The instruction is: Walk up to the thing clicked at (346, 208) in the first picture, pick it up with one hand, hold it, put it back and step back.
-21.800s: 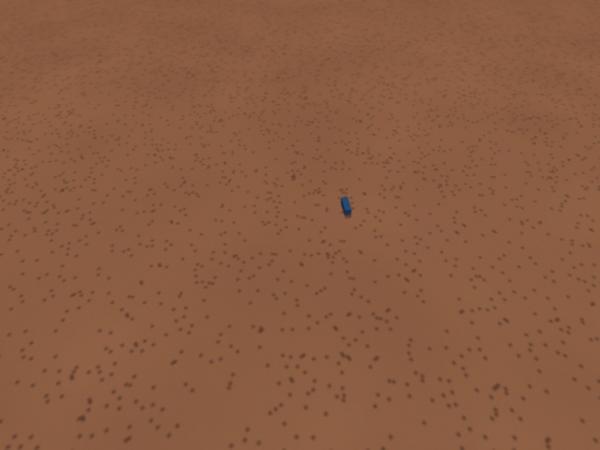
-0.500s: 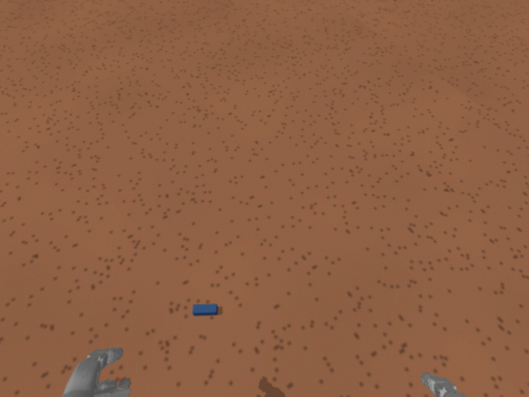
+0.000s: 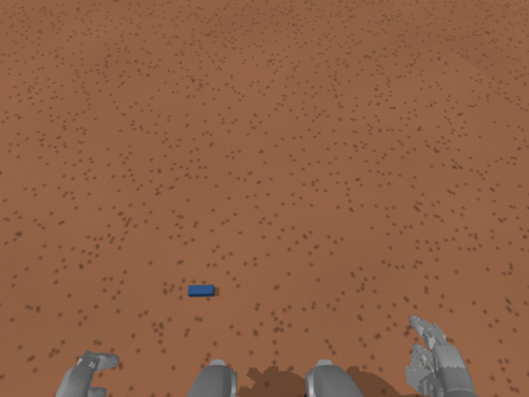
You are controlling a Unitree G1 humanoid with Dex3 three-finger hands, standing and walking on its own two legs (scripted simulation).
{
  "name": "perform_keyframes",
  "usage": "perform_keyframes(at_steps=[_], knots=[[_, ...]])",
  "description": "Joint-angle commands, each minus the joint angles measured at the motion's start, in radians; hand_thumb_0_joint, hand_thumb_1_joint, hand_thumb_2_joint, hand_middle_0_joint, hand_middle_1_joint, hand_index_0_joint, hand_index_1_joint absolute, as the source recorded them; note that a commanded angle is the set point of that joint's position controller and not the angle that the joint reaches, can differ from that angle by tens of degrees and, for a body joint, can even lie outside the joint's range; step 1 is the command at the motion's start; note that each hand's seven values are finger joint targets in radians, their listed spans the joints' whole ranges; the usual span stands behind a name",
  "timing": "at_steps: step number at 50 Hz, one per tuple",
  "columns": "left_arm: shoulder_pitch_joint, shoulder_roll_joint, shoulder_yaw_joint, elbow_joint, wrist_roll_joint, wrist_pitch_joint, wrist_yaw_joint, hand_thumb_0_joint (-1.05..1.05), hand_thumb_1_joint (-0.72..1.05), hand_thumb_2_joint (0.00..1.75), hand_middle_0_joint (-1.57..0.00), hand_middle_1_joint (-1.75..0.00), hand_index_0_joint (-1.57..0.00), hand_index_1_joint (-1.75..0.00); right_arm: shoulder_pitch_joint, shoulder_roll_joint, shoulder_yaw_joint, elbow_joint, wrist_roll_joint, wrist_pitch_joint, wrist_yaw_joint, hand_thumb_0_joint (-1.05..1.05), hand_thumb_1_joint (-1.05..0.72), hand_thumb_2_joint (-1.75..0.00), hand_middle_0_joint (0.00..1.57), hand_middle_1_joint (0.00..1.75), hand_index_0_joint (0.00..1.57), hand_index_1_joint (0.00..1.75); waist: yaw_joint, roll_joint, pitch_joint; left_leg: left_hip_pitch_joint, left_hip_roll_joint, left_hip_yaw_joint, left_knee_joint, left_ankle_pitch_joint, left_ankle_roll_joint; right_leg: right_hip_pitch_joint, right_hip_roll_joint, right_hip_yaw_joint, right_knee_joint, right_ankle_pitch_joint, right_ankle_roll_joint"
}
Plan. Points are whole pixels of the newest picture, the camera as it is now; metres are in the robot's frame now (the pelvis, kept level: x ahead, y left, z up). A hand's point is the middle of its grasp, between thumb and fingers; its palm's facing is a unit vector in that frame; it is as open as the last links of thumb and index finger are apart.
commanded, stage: rise first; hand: left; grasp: from above
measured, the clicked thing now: (201, 290) +0.46 +0.22 -0.68
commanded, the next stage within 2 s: none
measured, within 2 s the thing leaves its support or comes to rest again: neither
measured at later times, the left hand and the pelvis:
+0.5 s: hand (136, 363) +0.20 +0.27 -0.29, palm faces -0.42 -0.59 -0.69, open 13.5 cm; pelvis -0.04 +0.00 -0.15, yaw +0 degrees
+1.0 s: hand (162, 319) +0.32 +0.28 -0.45, palm faces -0.50 -0.15 -0.85, open 12.6 cm; pelvis -0.09 +0.00 -0.30, yaw -4 degrees
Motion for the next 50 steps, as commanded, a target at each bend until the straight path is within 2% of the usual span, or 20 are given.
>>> perform_keyframes(at_steps=[1, 7, 9, 11, 15, 17, 18, 19, 20, 24, 28, 29, 31, 35, 39, 41, 42, 45, 49, 50], knots=[[0.053, 0.169, 0.062, -0.203, 0.011, 0.002, 0.024, 0.0, -0.49, 0.89, -0.2, -0.93, -0.19, -0.94, 0.012, -0.149, -0.052, -0.144, 0.003, -0.058, -0.008, 0.0, -0.94, -0.91, 0.2, 0.3, 0.2, 0.3, -0.011, 0.067, -0.273, 0.144, -0.005, 0.007, -0.102, 0.314, 0.015, 0.065, 0.029, -0.031, -0.079, 0.243, -0.041], [0.033, 0.182, 0.056, -0.234, 0.047, 0.015, 0.029, 0.0, -0.47, 0.87, -0.21, -0.94, -0.21, -0.94, 0.001, -0.145, -0.045, -0.166, 0.001, -0.075, -0.005, 0.0, -0.94, -0.91, 0.2, 0.3, 0.2, 0.3, -0.022, 0.062, -0.273, 0.032, -0.01, 0.007, -0.012, 0.273, 0.018, -0.024, 0.025, -0.031, 0.003, 0.216, -0.043], [-0.009, 0.194, 0.059, -0.207, 0.078, -0.001, 0.031, 0.0, -0.49, 0.87, -0.22, -0.92, -0.21, -0.93, -0.008, -0.149, -0.045, -0.165, -0.001, -0.084, -0.002, 0.0, -0.95, -0.91, 0.2, 0.3, 0.2, 0.3, -0.028, 0.064, -0.274, -0.02, -0.009, 0.0, 0.036, 0.255, 0.018, -0.099, 0.027, -0.032, 0.061, 0.194, -0.045], [-0.048, 0.2, 0.056, -0.147, 0.118, -0.029, 0.034, 0.0, -0.46, 0.87, -0.21, -0.92, -0.2, -0.92, -0.016, -0.15, -0.043, -0.159, -0.004, -0.093, 0.002, 0.0, -0.93, -0.91, 0.2, 0.3, 0.2, 0.3, -0.037, 0.043, -0.285, -0.095, -0.015, 0.002, 0.106, 0.232, 0.021, -0.161, 0.027, -0.031, 0.122, 0.181, -0.044], [-0.161, 0.246, 0.065, -0.116, 0.192, -0.118, 0.04, 0.0, -0.45, 0.85, -0.23, -0.91, -0.22, -0.91, -0.034, -0.173, -0.056, -0.14, -0.006, -0.113, 0.021, 0.0, -0.93, -0.91, 0.2, 0.3, 0.2, 0.3, -0.025, 0.077, -0.366, -0.21, -0.021, -0.004, 0.223, 0.19, 0.016, -0.323, 0.025, -0.026, 0.268, 0.133, -0.047], [-0.201, 0.24, 0.038, -0.098, 0.243, -0.168, 0.044, 0.0, -0.46, 0.87, -0.25, -0.89, -0.24, -0.9, -0.036, -0.182, -0.064, -0.13, -0.004, -0.118, 0.028, 0.0, -0.94, -0.91, 0.2, 0.3, 0.2, 0.3, -0.03, 0.091, -0.426, -0.247, -0.022, -0.015, 0.282, 0.181, 0.014, -0.402, 0.025, -0.026, 0.34, 0.123, -0.048], [-0.221, 0.268, 0.051, -0.083, 0.274, -0.19, 0.052, 0.0, -0.44, 0.87, -0.24, -0.9, -0.23, -0.91, -0.04, -0.184, -0.063, -0.124, -0.003, -0.118, 0.031, 0.0, -0.93, -0.91, 0.2, 0.3, 0.2, 0.3, -0.022, 0.099, -0.451, -0.271, -0.024, -0.012, 0.318, 0.186, 0.016, -0.428, 0.024, -0.023, 0.369, 0.132, -0.047], [-0.253, 0.274, 0.04, -0.086, 0.292, -0.211, 0.06, 0.0, -0.43, 0.85, -0.25, -0.9, -0.25, -0.9, -0.04, -0.187, -0.066, -0.118, -0.005, -0.117, 0.034, 0.0, -0.93, -0.91, 0.2, 0.3, 0.2, 0.3, -0.024, 0.102, -0.481, -0.302, -0.026, -0.006, 0.354, 0.184, 0.017, -0.448, 0.026, -0.021, 0.399, 0.139, -0.047], [-0.271, 0.305, 0.062, -0.07, 0.317, -0.227, 0.073, 0.0, -0.43, 0.86, -0.26, -0.89, -0.25, -0.9, -0.037, -0.194, -0.067, -0.108, -0.002, -0.114, 0.037, 0.0, -0.94, -0.91, 0.2, 0.3, 0.2, 0.3, -0.015, 0.096, -0.509, -0.318, -0.026, -0.011, 0.378, 0.201, 0.017, -0.469, 0.027, -0.023, 0.431, 0.15, -0.048], [-0.366, 0.367, 0.084, -0.038, 0.398, -0.261, 0.122, 0.0, -0.44, 0.88, -0.22, -0.93, -0.21, -0.94, -0.036, -0.211, -0.08, -0.071, -0.001, -0.095, 0.049, 0.0, -0.92, -0.91, 0.2, 0.3, 0.2, 0.3, 0.001, 0.114, -0.614, -0.397, -0.029, -0.002, 0.498, 0.261, 0.022, -0.553, 0.026, -0.024, 0.537, 0.197, -0.05], [-0.576, 0.383, 0.051, 0.016, 0.476, -0.27, 0.153, 0.0, -0.4, 0.85, -0.26, -0.9, -0.26, -0.9, -0.012, -0.211, -0.086, -0.03, -0.001, -0.076, 0.053, 0.0, -0.93, -0.91, 0.2, 0.3, 0.2, 0.3, -0.025, 0.092, -0.654, -0.502, -0.028, 0.005, 0.575, 0.171, 0.025, -0.62, 0.029, -0.029, 0.582, 0.135, -0.049], [-0.597, 0.414, 0.069, 0.056, 0.495, -0.27, 0.157, 0.0, -0.39, 0.84, -0.27, -0.89, -0.26, -0.9, -0.002, -0.217, -0.09, -0.019, -0.002, -0.071, 0.053, 0.0, -0.93, -0.91, 0.2, 0.3, 0.2, 0.3, -0.016, 0.081, -0.666, -0.535, -0.03, 0.011, 0.603, 0.148, 0.028, -0.624, 0.029, -0.027, 0.59, 0.12, -0.047], [-0.708, 0.446, 0.061, 0.091, 0.532, -0.281, 0.162, 0.0, -0.36, 0.82, -0.28, -0.88, -0.28, -0.88, 0.01, -0.219, -0.09, -0.002, -0.007, -0.063, 0.055, 0.0, -0.93, -0.91, 0.2, 0.3, 0.2, 0.3, -0.029, 0.061, -0.696, -0.596, -0.031, 0.015, 0.65, 0.089, 0.033, -0.649, 0.029, -0.03, 0.615, 0.077, -0.046], [-0.856, 0.488, 0.038, 0.207, 0.603, -0.317, 0.167, 0.0, -0.36, 0.83, -0.3, -0.85, -0.3, -0.85, 0.021, -0.223, -0.088, 0.023, -0.016, -0.047, 0.057, 0.0, -0.94, -0.91, 0.2, 0.3, 0.2, 0.3, -0.037, 0.05, -0.693, -0.704, -0.033, 0.019, 0.71, -0.037, 0.036, -0.724, 0.032, -0.042, 0.665, -0.047, -0.047], [-0.948, 0.557, 0.049, 0.307, 0.671, -0.356, 0.181, 0.0, -0.29, 0.81, -0.31, -0.82, -0.31, -0.82, 0.027, -0.231, -0.078, 0.037, -0.025, -0.029, 0.061, 0.0, -0.89, -0.9, 0.2, 0.3, 0.2, 0.3, -0.039, 0.068, -0.668, -0.777, -0.037, 0.014, 0.751, -0.108, 0.037, -0.805, 0.037, -0.059, 0.719, -0.127, -0.051], [-1.009, 0.553, 0.027, 0.343, 0.713, -0.375, 0.19, 0.0, -0.29, 0.83, -0.32, -0.79, -0.31, -0.8, 0.042, -0.226, -0.074, 0.044, -0.028, -0.015, 0.065, 0.0, -0.89, -0.9, 0.2, 0.3, 0.2, 0.3, -0.061, 0.06, -0.674, -0.823, -0.041, 0.022, 0.79, -0.117, 0.041, -0.817, 0.041, -0.059, 0.738, -0.138, -0.051], [-1.011, 0.57, 0.041, 0.366, 0.725, -0.383, 0.2, 0.0, -0.27, 0.82, -0.32, -0.77, -0.31, -0.78, 0.048, -0.228, -0.073, 0.051, -0.031, -0.01, 0.067, 0.0, -0.88, -0.9, 0.2, 0.3, 0.2, 0.3, -0.052, 0.057, -0.666, -0.828, -0.043, 0.023, 0.801, -0.115, 0.042, -0.826, 0.041, -0.06, 0.745, -0.141, -0.051], [-1.098, 0.585, 0.02, 0.412, 0.779, -0.408, 0.227, 0.0, -0.26, 0.82, -0.31, -0.74, -0.3, -0.75, 0.058, -0.23, -0.059, 0.066, -0.041, 0.008, 0.075, 0.0, -0.87, -0.89, 0.2, 0.3, 0.2, 0.3, -0.074, 0.11, -0.628, -0.86, -0.044, 0.01, 0.82, -0.157, 0.039, -0.914, 0.044, -0.081, 0.797, -0.173, -0.057], [-1.153, 0.622, 0.029, 0.467, 0.844, -0.426, 0.273, 0.0, -0.24, 0.79, -0.34, -0.71, -0.33, -0.72, 0.073, -0.246, -0.052, 0.081, -0.052, 0.035, 0.087, 0.0, -0.88, -0.9, 0.2, 0.3, 0.2, 0.3, -0.081, 0.172, -0.626, -0.828, -0.043, -0.016, 0.834, -0.152, 0.031, -1.006, 0.042, -0.106, 0.865, -0.152, -0.065], [-1.182, 0.605, 0.011, 0.466, 0.863, -0.429, 0.284, 0.0, -0.26, 0.82, -0.33, -0.7, -0.31, -0.71, 0.08, -0.245, -0.05, 0.086, -0.056, 0.042, 0.091, 0.0, -0.88, -0.9, 0.2, 0.3, 0.2, 0.3, -0.09, 0.201, -0.633, -0.816, -0.043, -0.016, 0.845, -0.132, 0.027, -1.022, 0.041, -0.109, 0.881, -0.134, -0.067]])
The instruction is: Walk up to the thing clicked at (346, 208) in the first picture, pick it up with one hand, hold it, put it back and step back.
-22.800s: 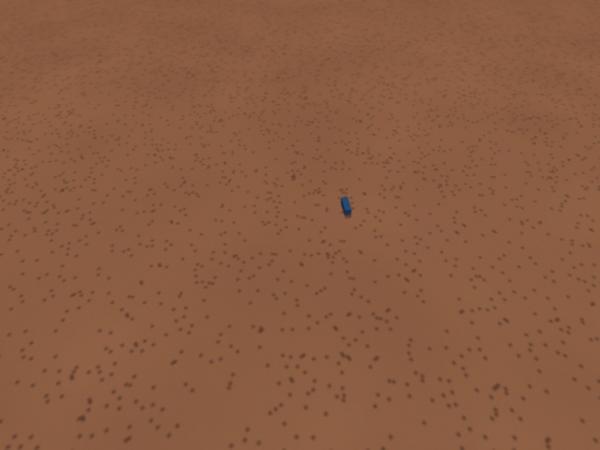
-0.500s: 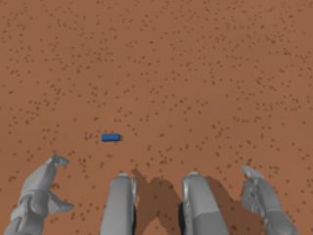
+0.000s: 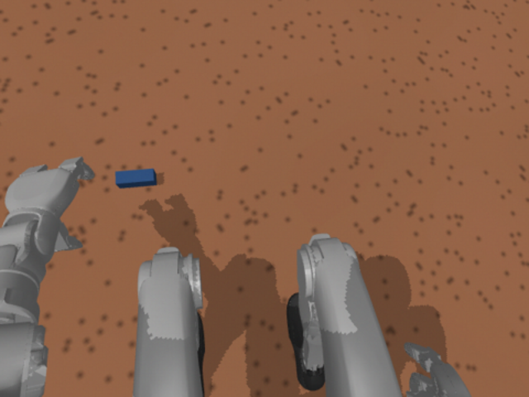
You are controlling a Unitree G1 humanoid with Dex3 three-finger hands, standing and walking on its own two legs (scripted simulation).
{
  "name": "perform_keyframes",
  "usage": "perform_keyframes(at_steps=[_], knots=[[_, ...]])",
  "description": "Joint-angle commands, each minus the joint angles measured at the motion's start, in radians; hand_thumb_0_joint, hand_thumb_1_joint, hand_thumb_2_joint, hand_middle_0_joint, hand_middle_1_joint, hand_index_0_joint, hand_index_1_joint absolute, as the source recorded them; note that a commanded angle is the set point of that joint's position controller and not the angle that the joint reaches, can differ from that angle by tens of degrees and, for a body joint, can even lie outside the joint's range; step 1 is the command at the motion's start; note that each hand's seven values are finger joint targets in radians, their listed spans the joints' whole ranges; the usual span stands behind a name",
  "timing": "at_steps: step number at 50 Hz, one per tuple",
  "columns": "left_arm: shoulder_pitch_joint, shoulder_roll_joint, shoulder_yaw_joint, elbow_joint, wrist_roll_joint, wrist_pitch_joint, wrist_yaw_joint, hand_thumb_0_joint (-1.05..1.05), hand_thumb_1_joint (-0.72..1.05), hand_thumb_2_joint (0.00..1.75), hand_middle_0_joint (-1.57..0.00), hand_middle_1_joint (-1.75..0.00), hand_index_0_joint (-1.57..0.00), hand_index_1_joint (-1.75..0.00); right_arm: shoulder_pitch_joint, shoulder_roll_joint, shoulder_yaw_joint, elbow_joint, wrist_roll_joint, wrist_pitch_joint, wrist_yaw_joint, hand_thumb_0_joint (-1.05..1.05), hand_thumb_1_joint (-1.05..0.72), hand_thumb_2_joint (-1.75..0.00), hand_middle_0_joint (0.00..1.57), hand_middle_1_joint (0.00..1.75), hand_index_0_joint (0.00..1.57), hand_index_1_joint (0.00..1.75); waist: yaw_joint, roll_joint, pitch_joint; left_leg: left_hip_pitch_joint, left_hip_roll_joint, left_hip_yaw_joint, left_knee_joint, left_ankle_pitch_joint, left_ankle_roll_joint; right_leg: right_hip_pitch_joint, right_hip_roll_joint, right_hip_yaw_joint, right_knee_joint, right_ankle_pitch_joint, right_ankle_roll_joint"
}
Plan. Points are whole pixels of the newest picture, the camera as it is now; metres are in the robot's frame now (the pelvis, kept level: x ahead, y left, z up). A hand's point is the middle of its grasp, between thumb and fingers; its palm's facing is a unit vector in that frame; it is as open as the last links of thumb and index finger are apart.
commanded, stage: rise first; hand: left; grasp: from above
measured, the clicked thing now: (136, 178) +0.53 +0.25 -0.38
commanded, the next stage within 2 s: none
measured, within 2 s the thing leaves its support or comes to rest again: neither
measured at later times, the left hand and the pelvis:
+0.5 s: hand (84, 194) +0.45 +0.30 -0.21, palm faces -0.48 -0.02 -0.88, open 12.4 cm; pelvis +0.01 +0.01 -0.05, yaw -2 degrees
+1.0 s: hand (96, 185) +0.47 +0.30 -0.25, palm faces -0.47 -0.04 -0.88, open 12.6 cm; pelvis +0.02 +0.00 -0.07, yaw -3 degrees
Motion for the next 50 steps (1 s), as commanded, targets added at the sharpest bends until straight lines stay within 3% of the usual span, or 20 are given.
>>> perform_keyframes(at_steps=[1, 7, 11, 13, 15, 18, 22, 23, 25, 30, 35, 50], knots=[[-0.319, 0.294, 0.058, -0.092, 0.063, -0.029, 0.09, 0.0, -0.24, 0.79, -0.34, -0.7, -0.33, -0.7, 0.119, -0.218, -0.061, -0.053, -0.008, -0.003, 0.005, 0.0, -0.88, -0.9, 0.2, 0.3, 0.2, 0.3, 0.004, 0.204, -0.623, 0.473, -0.019, 0.068, -0.264, 0.041, 0.033, 0.22, 0.02, -0.095, -0.195, 0.035, -0.08], [-0.441, 0.31, 0.037, -0.021, 0.138, -0.032, 0.147, 0.0, -0.25, 0.79, -0.34, -0.66, -0.33, -0.67, 0.142, -0.226, -0.053, -0.021, -0.035, 0.015, 0.017, 0.0, -0.89, -0.9, 0.2, 0.3, 0.2, 0.3, -0.041, 0.226, -0.626, 0.446, -0.02, 0.073, -0.196, 0.083, 0.037, 0.164, 0.021, -0.102, -0.15, 0.079, -0.078], [-0.446, 0.325, 0.033, 0.056, 0.177, -0.028, 0.164, 0.0, -0.24, 0.79, -0.35, -0.66, -0.33, -0.67, 0.14, -0.231, -0.049, -0.012, -0.05, 0.022, 0.025, 0.0, -0.9, -0.9, 0.2, 0.3, 0.2, 0.3, -0.039, 0.23, -0.612, 0.426, -0.023, 0.07, -0.174, 0.079, 0.037, 0.138, 0.021, -0.109, -0.124, 0.075, -0.08], [-0.459, 0.31, 0.016, 0.079, 0.191, -0.028, 0.168, 0.0, -0.24, 0.78, -0.34, -0.67, -0.33, -0.68, 0.14, -0.233, -0.047, -0.012, -0.055, 0.026, 0.029, 0.0, -0.9, -0.9, 0.2, 0.3, 0.2, 0.3, -0.053, 0.235, -0.603, 0.422, -0.023, 0.065, -0.164, 0.083, 0.036, 0.122, 0.02, -0.113, -0.109, 0.081, -0.08], [-0.467, 0.329, 0.027, 0.086, 0.205, -0.031, 0.173, 0.0, -0.24, 0.78, -0.34, -0.66, -0.33, -0.67, 0.143, -0.232, -0.039, -0.008, -0.061, 0.029, 0.033, 0.0, -0.9, -0.9, 0.2, 0.3, 0.2, 0.3, -0.051, 0.257, -0.606, 0.428, -0.025, 0.065, -0.156, 0.109, 0.035, 0.126, 0.018, -0.115, -0.096, 0.101, -0.077], [-0.507, 0.344, 0.024, 0.101, 0.22, -0.04, 0.179, 0.0, -0.23, 0.77, -0.34, -0.68, -0.34, -0.68, 0.149, -0.235, -0.034, -0.007, -0.068, 0.033, 0.038, 0.0, -0.9, -0.9, 0.2, 0.3, 0.2, 0.3, -0.074, 0.235, -0.614, 0.398, -0.024, 0.066, -0.124, 0.122, 0.041, 0.133, 0.023, -0.117, -0.083, 0.12, -0.076], [-0.524, 0.348, 0.032, 0.132, 0.222, -0.053, 0.193, 0.0, -0.22, 0.76, -0.36, -0.65, -0.35, -0.66, 0.158, -0.234, -0.023, -0.007, -0.083, 0.034, 0.044, 0.0, -0.9, -0.9, 0.2, 0.3, 0.2, 0.3, -0.093, 0.201, -0.603, 0.347, -0.027, 0.072, -0.089, 0.117, 0.051, 0.147, 0.028, -0.12, -0.081, 0.123, -0.069], [-0.523, 0.367, 0.042, 0.125, 0.224, -0.054, 0.199, 0.0, -0.21, 0.75, -0.36, -0.66, -0.36, -0.67, 0.159, -0.231, -0.02, -0.001, -0.085, 0.035, 0.045, 0.0, -0.9, -0.9, 0.2, 0.3, 0.2, 0.3, -0.08, 0.222, -0.613, 0.364, -0.026, 0.074, -0.086, 0.134, 0.049, 0.15, 0.029, -0.12, -0.076, 0.136, -0.071], [-0.537, 0.347, 0.035, 0.145, 0.228, -0.052, 0.211, 0.0, -0.23, 0.76, -0.35, -0.67, -0.35, -0.67, 0.161, -0.234, -0.017, -0.002, -0.089, 0.032, 0.047, 0.0, -0.9, -0.9, 0.2, 0.3, 0.2, 0.3, -0.089, 0.229, -0.618, 0.372, -0.022, 0.072, -0.079, 0.135, 0.047, 0.136, 0.031, -0.124, -0.066, 0.137, -0.071], [-0.547, 0.366, 0.035, 0.163, 0.242, -0.045, 0.232, 0.0, -0.25, 0.78, -0.34, -0.69, -0.33, -0.7, 0.154, -0.238, -0.005, 0.002, -0.095, 0.033, 0.052, 0.0, -0.9, -0.9, 0.2, 0.3, 0.2, 0.3, -0.094, 0.295, -0.597, 0.38, -0.019, 0.065, -0.076, 0.138, 0.039, 0.097, 0.033, -0.132, -0.035, 0.14, -0.075], [-0.543, 0.384, 0.064, 0.158, 0.231, -0.028, 0.245, 0.0, -0.25, 0.78, -0.32, -0.72, -0.32, -0.72, 0.173, -0.246, -0.005, 0.004, -0.104, 0.032, 0.059, 0.0, -0.9, -0.9, 0.2, 0.3, 0.2, 0.3, -0.102, 0.28, -0.621, 0.378, -0.016, 0.065, -0.056, 0.182, 0.042, 0.12, 0.033, -0.133, -0.023, 0.186, -0.071], [-0.536, 0.412, 0.062, 0.188, 0.215, -0.024, 0.232, 0.0, -0.27, 0.79, -0.3, -0.75, -0.3, -0.75, 0.177, -0.255, 0.021, 0.0, -0.114, 0.036, 0.064, 0.0, -0.9, -0.9, 0.2, 0.3, 0.2, 0.3, -0.117, 0.262, -0.601, 0.316, -0.014, 0.062, -0.017, 0.177, 0.047, 0.152, 0.043, -0.138, -0.017, 0.197, -0.07]])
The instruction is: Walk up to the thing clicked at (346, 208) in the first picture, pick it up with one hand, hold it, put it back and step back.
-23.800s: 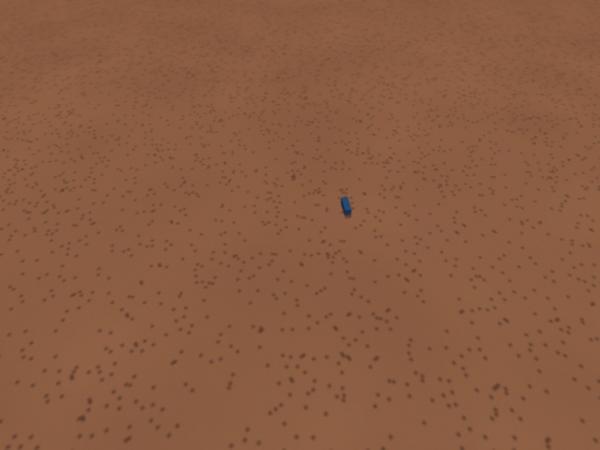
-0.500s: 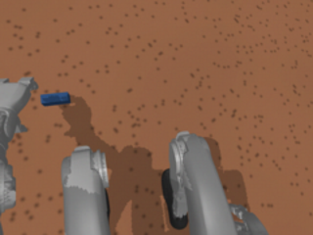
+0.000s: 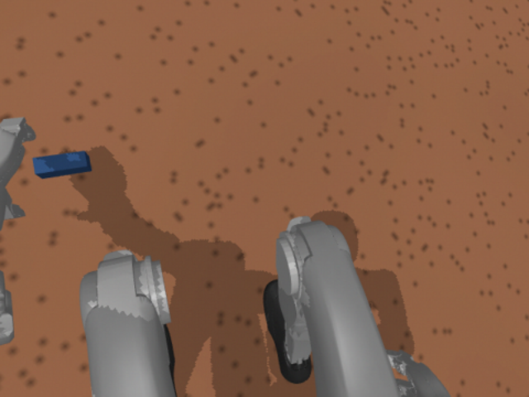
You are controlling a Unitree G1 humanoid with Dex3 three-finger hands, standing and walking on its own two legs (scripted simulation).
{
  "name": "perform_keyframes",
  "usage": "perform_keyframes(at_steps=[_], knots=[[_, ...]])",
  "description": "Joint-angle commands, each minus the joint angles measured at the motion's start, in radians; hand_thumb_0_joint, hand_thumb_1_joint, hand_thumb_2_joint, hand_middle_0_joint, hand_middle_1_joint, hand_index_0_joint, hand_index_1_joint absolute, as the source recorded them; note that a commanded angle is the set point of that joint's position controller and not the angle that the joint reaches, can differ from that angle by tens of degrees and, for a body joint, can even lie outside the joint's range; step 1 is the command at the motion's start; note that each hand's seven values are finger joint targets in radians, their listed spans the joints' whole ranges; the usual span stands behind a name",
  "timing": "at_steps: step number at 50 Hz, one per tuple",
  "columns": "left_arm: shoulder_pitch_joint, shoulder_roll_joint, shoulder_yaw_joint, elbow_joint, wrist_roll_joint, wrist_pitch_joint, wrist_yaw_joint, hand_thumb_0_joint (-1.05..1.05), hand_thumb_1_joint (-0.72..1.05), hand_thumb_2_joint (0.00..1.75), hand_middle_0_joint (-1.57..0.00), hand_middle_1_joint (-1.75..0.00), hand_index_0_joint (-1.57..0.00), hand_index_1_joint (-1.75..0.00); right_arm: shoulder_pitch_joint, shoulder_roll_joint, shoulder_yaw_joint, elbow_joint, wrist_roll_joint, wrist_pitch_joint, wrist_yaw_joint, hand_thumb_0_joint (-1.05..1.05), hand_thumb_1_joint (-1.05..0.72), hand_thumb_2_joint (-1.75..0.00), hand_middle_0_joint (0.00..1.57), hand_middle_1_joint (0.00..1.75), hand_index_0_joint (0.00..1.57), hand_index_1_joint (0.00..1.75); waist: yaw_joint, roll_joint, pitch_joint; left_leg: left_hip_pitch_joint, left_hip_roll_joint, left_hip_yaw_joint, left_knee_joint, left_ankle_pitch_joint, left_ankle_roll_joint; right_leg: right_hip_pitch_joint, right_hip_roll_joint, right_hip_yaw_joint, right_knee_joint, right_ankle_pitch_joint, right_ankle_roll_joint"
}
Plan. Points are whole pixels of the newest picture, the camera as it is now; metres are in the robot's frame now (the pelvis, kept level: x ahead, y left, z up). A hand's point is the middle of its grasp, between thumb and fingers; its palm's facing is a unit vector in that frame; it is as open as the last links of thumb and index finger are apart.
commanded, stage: rise first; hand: left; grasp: from above
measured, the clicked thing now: (63, 164) +0.50 +0.28 -0.31
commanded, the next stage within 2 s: approach in 1.70 s
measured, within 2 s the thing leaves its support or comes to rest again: neither
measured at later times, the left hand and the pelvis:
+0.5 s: hand (7, 179) +0.45 +0.32 -0.19, palm faces -0.46 -0.07 -0.89, open 12.7 cm; pelvis +0.00 +0.00 -0.01, yaw -1 degrees
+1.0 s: hand out of the picture +0.46 +0.33 -0.19, palm faces -0.45 -0.06 -0.89, open 12.8 cm; pelvis +0.00 +0.01 -0.01, yaw -2 degrees
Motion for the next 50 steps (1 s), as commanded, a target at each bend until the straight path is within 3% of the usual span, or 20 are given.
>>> perform_keyframes(at_steps=[1, 6, 9, 10, 15, 26, 28, 31, 34, 43, 50], knots=[[-0.276, 0.268, 0.037, -0.126, -0.019, -0.007, 0.036, 0.0, -0.26, 0.78, -0.31, -0.74, -0.31, -0.74, 0.201, -0.259, -0.07, -0.007, 0.003, -0.002, -0.008, 0.0, -0.9, -0.9, 0.2, 0.3, 0.2, 0.3, 0.004, 0.304, -0.682, 0.51, -0.008, 0.114, -0.254, 0.228, 0.048, 0.328, 0.026, -0.111, -0.217, 0.233, -0.088], [-0.281, 0.265, 0.031, -0.133, -0.018, -0.016, 0.037, 0.0, -0.26, 0.78, -0.31, -0.75, -0.31, -0.75, 0.21, -0.265, -0.065, -0.011, -0.002, -0.004, -0.003, 0.0, -0.9, -0.9, 0.2, 0.3, 0.2, 0.3, -0.014, 0.321, -0.685, 0.54, -0.004, 0.105, -0.239, 0.266, 0.043, 0.329, 0.025, -0.118, -0.205, 0.265, -0.087], [-0.292, 0.279, 0.041, -0.125, -0.019, -0.018, 0.045, 0.0, -0.26, 0.78, -0.3, -0.77, -0.31, -0.76, 0.209, -0.269, -0.059, -0.009, -0.005, -0.006, 0.0, 0.0, -0.9, -0.9, 0.2, 0.3, 0.2, 0.3, -0.012, 0.309, -0.667, 0.514, -0.004, 0.106, -0.237, 0.241, 0.046, 0.329, 0.027, -0.118, -0.209, 0.247, -0.086], [-0.299, 0.291, 0.039, -0.116, -0.012, -0.019, 0.046, 0.0, -0.34, 0.86, -0.3, -0.71, -0.27, -0.75, 0.205, -0.268, -0.057, -0.012, -0.004, -0.007, 0.001, 0.0, -0.9, -0.9, 0.2, 0.3, 0.2, 0.3, -0.02, 0.32, -0.665, 0.501, -0.004, 0.107, -0.234, 0.232, 0.047, 0.333, 0.028, -0.118, -0.207, 0.241, -0.087], [-0.315, 0.295, 0.034, -0.109, -0.008, -0.023, 0.054, 0.0, -0.28, 0.8, -0.31, -0.75, -0.3, -0.75, 0.198, -0.272, -0.05, -0.012, -0.011, -0.011, -0.001, 0.0, -0.9, -0.9, 0.2, 0.3, 0.2, 0.3, -0.027, 0.325, -0.638, 0.486, -0.005, 0.107, -0.235, 0.18, 0.047, 0.304, 0.03, -0.122, -0.215, 0.195, -0.087], [-0.321, 0.318, 0.035, -0.077, 0.0, -0.011, 0.062, 0.0, -0.3, 0.82, -0.29, -0.76, -0.28, -0.76, 0.199, -0.284, -0.035, -0.011, -0.017, -0.013, 0.001, 0.0, -0.9, -0.9, 0.2, 0.3, 0.2, 0.3, -0.037, 0.366, -0.65, 0.532, -0.003, 0.093, -0.227, 0.247, 0.039, 0.289, 0.029, -0.133, -0.184, 0.252, -0.088], [-0.326, 0.32, 0.029, -0.068, 0.007, -0.011, 0.058, 0.0, -0.3, 0.82, -0.29, -0.77, -0.28, -0.77, 0.202, -0.286, -0.029, -0.011, -0.02, -0.013, 0.005, 0.0, -0.9, -0.9, 0.2, 0.3, 0.2, 0.3, -0.049, 0.364, -0.623, 0.505, -0.003, 0.093, -0.225, 0.239, 0.04, 0.293, 0.03, -0.135, -0.184, 0.249, -0.087], [-0.336, 0.346, 0.04, -0.068, 0.0, -0.015, 0.053, 0.0, -0.29, 0.81, -0.29, -0.77, -0.29, -0.77, 0.197, -0.288, -0.028, -0.016, -0.018, -0.011, 0.002, 0.0, -0.9, -0.9, 0.2, 0.3, 0.2, 0.3, -0.039, 0.349, -0.642, 0.487, -0.004, 0.095, -0.222, 0.212, 0.045, 0.301, 0.032, -0.133, -0.192, 0.227, -0.087], [-0.335, 0.341, 0.037, -0.055, 0.001, -0.014, 0.05, 0.0, -0.31, 0.83, -0.28, -0.76, -0.27, -0.77, 0.204, -0.292, -0.021, -0.016, -0.024, -0.016, 0.006, 0.0, -0.9, -0.9, 0.2, 0.3, 0.2, 0.3, -0.056, 0.357, -0.606, 0.495, -0.003, 0.09, -0.223, 0.214, 0.042, 0.288, 0.029, -0.138, -0.188, 0.229, -0.085], [-0.351, 0.378, 0.043, -0.099, -0.002, -0.021, 0.033, 0.0, -0.3, 0.82, -0.29, -0.76, -0.29, -0.77, 0.213, -0.299, -0.016, -0.025, -0.019, -0.013, 0.007, 0.0, -0.9, -0.9, 0.2, 0.3, 0.2, 0.3, -0.051, 0.392, -0.635, 0.519, -0.001, 0.082, -0.23, 0.232, 0.037, 0.296, 0.032, -0.143, -0.186, 0.241, -0.087], [-0.345, 0.356, 0.03, -0.12, -0.004, -0.021, 0.018, 0.0, -0.29, 0.81, -0.3, -0.76, -0.29, -0.77, 0.217, -0.299, -0.015, -0.031, -0.014, -0.002, 0.01, 0.0, -0.9, -0.9, 0.2, 0.3, 0.2, 0.3, -0.052, 0.414, -0.655, 0.553, 0.0, 0.073, -0.238, 0.274, 0.031, 0.293, 0.029, -0.149, -0.177, 0.272, -0.088]])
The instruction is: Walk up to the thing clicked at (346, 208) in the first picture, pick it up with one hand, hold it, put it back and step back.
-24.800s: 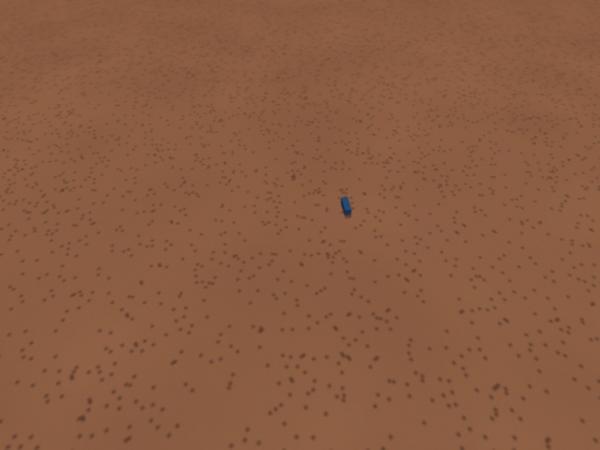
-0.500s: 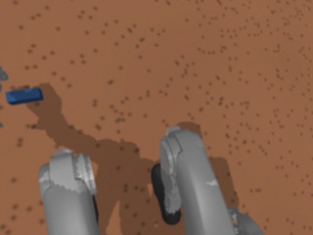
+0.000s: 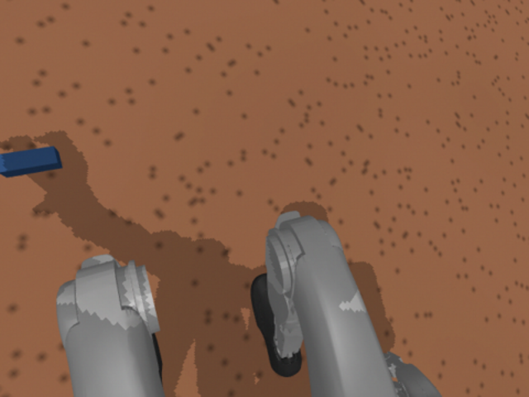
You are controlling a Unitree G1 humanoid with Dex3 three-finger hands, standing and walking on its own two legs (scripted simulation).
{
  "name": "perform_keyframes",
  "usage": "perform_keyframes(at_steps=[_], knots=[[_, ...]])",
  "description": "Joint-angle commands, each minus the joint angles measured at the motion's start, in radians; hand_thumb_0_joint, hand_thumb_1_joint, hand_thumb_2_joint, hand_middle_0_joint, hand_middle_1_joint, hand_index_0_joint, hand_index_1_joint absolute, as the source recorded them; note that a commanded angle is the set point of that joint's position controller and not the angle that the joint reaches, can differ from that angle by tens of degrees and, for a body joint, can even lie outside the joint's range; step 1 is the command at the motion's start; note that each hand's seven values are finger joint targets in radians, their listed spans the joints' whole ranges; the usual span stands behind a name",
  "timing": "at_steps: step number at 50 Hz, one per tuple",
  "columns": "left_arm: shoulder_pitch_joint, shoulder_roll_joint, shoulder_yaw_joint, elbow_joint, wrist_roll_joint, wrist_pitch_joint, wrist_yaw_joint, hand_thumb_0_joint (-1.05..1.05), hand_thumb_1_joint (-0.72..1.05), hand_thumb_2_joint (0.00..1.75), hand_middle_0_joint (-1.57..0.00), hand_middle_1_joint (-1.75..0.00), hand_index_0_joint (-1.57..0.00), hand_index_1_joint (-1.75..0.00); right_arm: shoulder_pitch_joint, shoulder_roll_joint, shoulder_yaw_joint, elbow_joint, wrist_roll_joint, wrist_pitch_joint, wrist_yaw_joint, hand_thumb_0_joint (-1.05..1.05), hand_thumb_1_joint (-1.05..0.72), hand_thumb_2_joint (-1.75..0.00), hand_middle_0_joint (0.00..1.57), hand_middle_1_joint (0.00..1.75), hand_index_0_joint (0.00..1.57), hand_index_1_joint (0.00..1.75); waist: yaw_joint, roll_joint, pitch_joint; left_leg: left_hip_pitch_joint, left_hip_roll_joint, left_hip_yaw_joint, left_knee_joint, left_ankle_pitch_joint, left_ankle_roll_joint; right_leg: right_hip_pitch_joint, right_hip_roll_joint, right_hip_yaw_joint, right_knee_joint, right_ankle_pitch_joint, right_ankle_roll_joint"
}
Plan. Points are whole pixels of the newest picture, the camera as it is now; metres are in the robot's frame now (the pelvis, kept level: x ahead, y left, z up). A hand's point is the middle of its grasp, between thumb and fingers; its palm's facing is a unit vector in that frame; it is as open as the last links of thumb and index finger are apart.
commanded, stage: rise first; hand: left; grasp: from above
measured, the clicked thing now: (30, 161) +0.50 +0.29 -0.30
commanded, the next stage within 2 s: approach in 0.70 s
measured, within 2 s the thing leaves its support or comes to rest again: neither
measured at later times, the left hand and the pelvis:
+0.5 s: hand out of the picture +0.45 +0.33 -0.17, palm faces -0.45 -0.07 -0.89, open 12.6 cm; pelvis +0.00 +0.00 +0.00, yaw +0 degrees
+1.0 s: hand out of the picture +0.45 +0.32 -0.17, palm faces -0.45 -0.05 -0.89, open 12.1 cm; pelvis +0.00 +0.00 +0.00, yaw +1 degrees
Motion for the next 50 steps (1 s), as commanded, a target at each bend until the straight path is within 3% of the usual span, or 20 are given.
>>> perform_keyframes(at_steps=[1, 3, 13, 19, 23, 27, 29, 32, 35, 36, 38, 40, 42, 44, 48, 50], knots=[[-0.27, 0.241, 0.024, -0.141, -0.024, -0.001, 0.029, 0.0, -0.29, 0.8, -0.3, -0.76, -0.29, -0.76, 0.205, -0.291, -0.087, -0.004, 0.009, 0.006, -0.008, 0.0, -0.9, -0.9, 0.2, 0.3, 0.2, 0.3, -0.002, 0.431, -0.692, 0.598, 0.007, 0.092, -0.294, 0.264, 0.012, 0.284, 0.022, -0.127, -0.183, 0.259, -0.091], [-0.294, 0.237, 0.015, -0.157, -0.024, -0.003, 0.019, 0.0, -0.28, 0.8, -0.31, -0.75, -0.3, -0.76, 0.206, -0.287, -0.087, -0.005, 0.009, 0.009, -0.006, 0.0, -0.9, -0.9, 0.2, 0.3, 0.2, 0.3, -0.013, 0.432, -0.692, 0.592, 0.008, 0.097, -0.29, 0.255, 0.013, 0.289, 0.026, -0.125, -0.194, 0.254, -0.092], [-0.291, 0.237, 0.01, -0.14, -0.027, -0.019, 0.019, 0.0, -0.28, 0.8, -0.32, -0.75, -0.31, -0.75, 0.195, -0.284, -0.084, -0.016, 0.018, 0.01, -0.01, 0.0, -0.9, -0.9, 0.2, 0.3, 0.2, 0.3, -0.009, 0.395, -0.649, 0.534, 0.004, 0.104, -0.297, 0.176, 0.022, 0.289, 0.028, -0.119, -0.22, 0.197, -0.091], [-0.324, 0.243, 0.015, -0.144, -0.013, -0.022, 0.039, 0.0, -0.28, 0.8, -0.31, -0.75, -0.31, -0.76, 0.199, -0.281, -0.079, -0.013, 0.016, 0.008, -0.016, 0.0, -0.9, -0.9, 0.2, 0.3, 0.2, 0.3, -0.01, 0.394, -0.682, 0.546, 0.001, 0.108, -0.295, 0.196, 0.022, 0.3, 0.028, -0.118, -0.22, 0.214, -0.089], [-0.325, 0.214, -0.006, -0.079, -0.004, -0.014, 0.044, 0.0, -0.27, 0.79, -0.32, -0.74, -0.31, -0.75, 0.196, -0.283, -0.079, -0.008, 0.014, 0.005, -0.019, 0.0, -0.9, -0.9, 0.2, 0.3, 0.2, 0.3, -0.031, 0.378, -0.635, 0.531, 0.003, 0.101, -0.299, 0.176, 0.022, 0.263, 0.026, -0.124, -0.216, 0.198, -0.09], [-0.306, 0.253, 0.017, -0.095, -0.004, 0.0, 0.045, 0.0, -0.25, 0.77, -0.34, -0.73, -0.33, -0.73, 0.199, -0.288, -0.079, -0.013, 0.015, -0.001, -0.02, 0.0, -0.9, -0.9, 0.2, 0.3, 0.2, 0.3, -0.005, 0.407, -0.674, 0.558, 0.001, 0.106, -0.306, 0.199, 0.019, 0.284, 0.024, -0.121, -0.211, 0.215, -0.091], [-0.302, 0.21, -0.011, -0.082, -0.012, 0.004, 0.038, 0.0, -0.24, 0.76, -0.35, -0.73, -0.34, -0.73, 0.194, -0.279, -0.078, -0.014, 0.017, -0.002, -0.019, 0.0, -0.9, -0.9, 0.2, 0.3, 0.2, 0.3, -0.018, 0.389, -0.661, 0.546, 0.001, 0.11, -0.297, 0.189, 0.022, 0.283, 0.026, -0.118, -0.216, 0.21, -0.092], [-0.333, 0.267, 0.021, -0.142, -0.021, 0.005, 0.034, 0.0, -0.22, 0.75, -0.36, -0.71, -0.35, -0.72, 0.204, -0.285, -0.083, -0.011, 0.017, -0.006, -0.021, 0.0, -0.9, -0.9, 0.2, 0.3, 0.2, 0.3, -0.008, 0.389, -0.699, 0.544, 0.001, 0.115, -0.284, 0.204, 0.026, 0.308, 0.024, -0.111, -0.22, 0.224, -0.088], [-0.284, 0.239, 0.013, -0.12, -0.025, 0.006, 0.03, 0.0, -0.21, 0.74, -0.37, -0.69, -0.37, -0.7, 0.204, -0.279, -0.082, -0.01, 0.019, -0.006, -0.02, 0.0, -0.9, -0.9, 0.2, 0.3, 0.2, 0.3, -0.002, 0.394, -0.69, 0.552, 0.002, 0.115, -0.289, 0.219, 0.021, 0.31, 0.025, -0.113, -0.214, 0.233, -0.09], [-0.284, 0.223, 0.004, -0.105, -0.024, 0.007, 0.027, 0.0, -0.2, 0.74, -0.38, -0.68, -0.37, -0.69, 0.207, -0.276, -0.079, -0.009, 0.017, -0.007, -0.017, 0.0, -0.9, -0.9, 0.2, 0.3, 0.2, 0.3, -0.019, 0.376, -0.671, 0.526, 0.001, 0.116, -0.279, 0.209, 0.025, 0.316, 0.027, -0.112, -0.218, 0.23, -0.087], [-0.297, 0.228, 0.006, -0.121, -0.027, 0.004, 0.021, 0.0, -0.2, 0.73, -0.37, -0.69, -0.37, -0.7, 0.215, -0.281, -0.085, -0.007, 0.017, -0.009, -0.016, 0.0, -0.9, -0.9, 0.2, 0.3, 0.2, 0.3, -0.023, 0.373, -0.667, 0.532, 0.001, 0.113, -0.282, 0.205, 0.025, 0.308, 0.024, -0.114, -0.221, 0.224, -0.089], [-0.293, 0.256, 0.028, -0.153, -0.031, 0.0, 0.02, 0.0, -0.27, 0.81, -0.39, -0.64, -0.35, -0.68, 0.214, -0.286, -0.089, -0.011, 0.021, -0.009, -0.017, 0.0, -0.9, -0.9, 0.2, 0.3, 0.2, 0.3, -0.004, 0.402, -0.687, 0.557, 0.002, 0.111, -0.289, 0.219, 0.019, 0.306, 0.022, -0.115, -0.215, 0.227, -0.093], [-0.278, 0.243, 0.025, -0.167, -0.03, -0.003, 0.016, 0.0, -0.2, 0.72, -0.37, -0.74, -0.37, -0.73, 0.213, -0.285, -0.091, -0.02, 0.021, -0.009, -0.014, 0.0, -0.9, -0.9, 0.2, 0.3, 0.2, 0.3, -0.004, 0.412, -0.692, 0.562, 0.002, 0.111, -0.292, 0.222, 0.017, 0.307, 0.021, -0.116, -0.212, 0.229, -0.095], [-0.303, 0.197, -0.007, -0.214, -0.029, -0.007, 0.011, 0.0, -0.19, 0.71, -0.37, -0.74, -0.38, -0.73, 0.216, -0.274, -0.095, -0.011, 0.024, -0.006, -0.013, 0.0, -0.9, -0.89, 0.2, 0.3, 0.2, 0.3, -0.008, 0.426, -0.733, 0.592, 0.005, 0.111, -0.293, 0.235, 0.015, 0.308, 0.025, -0.115, -0.212, 0.244, -0.094], [-0.372, 0.112, -0.06, -0.192, -0.043, -0.001, 0.014, 0.0, -0.18, 0.71, -0.37, -0.74, -0.38, -0.73, 0.235, -0.276, -0.1, -0.002, 0.027, -0.009, -0.013, 0.0, -0.9, -0.89, 0.2, 0.3, 0.2, 0.3, -0.059, 0.399, -0.677, 0.554, 0.005, 0.109, -0.288, 0.198, 0.02, 0.281, 0.023, -0.117, -0.227, 0.228, -0.091], [-0.435, 0.099, -0.077, -0.184, -0.041, 0.003, 0.021, 0.0, -0.2, 0.72, -0.37, -0.75, -0.37, -0.74, 0.239, -0.28, -0.099, 0.005, 0.028, -0.01, -0.019, 0.0, -0.9, -0.89, 0.2, 0.3, 0.2, 0.3, -0.069, 0.399, -0.669, 0.557, 0.008, 0.105, -0.294, 0.184, 0.019, 0.256, 0.024, -0.122, -0.23, 0.217, -0.092]])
